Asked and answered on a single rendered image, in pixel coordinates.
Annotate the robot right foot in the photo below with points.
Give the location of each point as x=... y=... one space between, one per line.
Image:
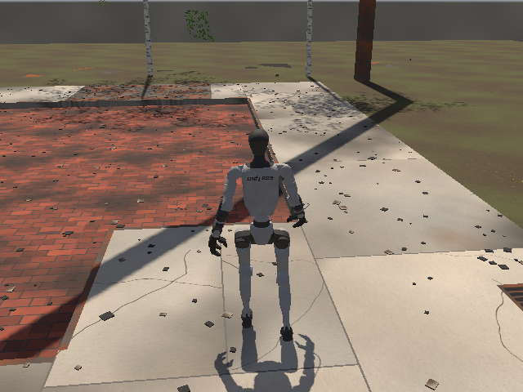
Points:
x=286 y=334

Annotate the robot left foot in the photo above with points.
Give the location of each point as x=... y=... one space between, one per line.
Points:
x=247 y=321

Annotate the left robot upper arm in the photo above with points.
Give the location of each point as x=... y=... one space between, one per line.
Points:
x=229 y=189

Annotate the right robot upper arm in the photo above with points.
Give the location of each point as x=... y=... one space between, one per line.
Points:
x=290 y=184

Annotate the left robot hand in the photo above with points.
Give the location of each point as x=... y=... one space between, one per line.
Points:
x=212 y=243

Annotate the right robot forearm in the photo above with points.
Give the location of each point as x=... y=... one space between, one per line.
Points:
x=299 y=210

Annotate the robot foot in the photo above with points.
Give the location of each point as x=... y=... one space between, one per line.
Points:
x=286 y=334
x=247 y=321

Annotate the right robot hand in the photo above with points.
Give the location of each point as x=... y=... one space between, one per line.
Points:
x=300 y=223

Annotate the left robot forearm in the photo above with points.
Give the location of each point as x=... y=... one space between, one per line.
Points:
x=219 y=221

